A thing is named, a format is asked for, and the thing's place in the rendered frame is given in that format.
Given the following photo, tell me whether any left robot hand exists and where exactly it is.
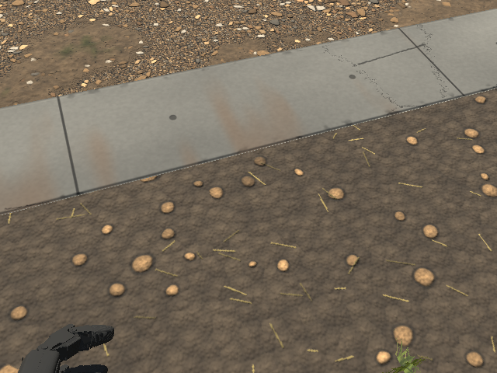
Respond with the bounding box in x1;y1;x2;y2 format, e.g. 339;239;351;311
18;324;114;373

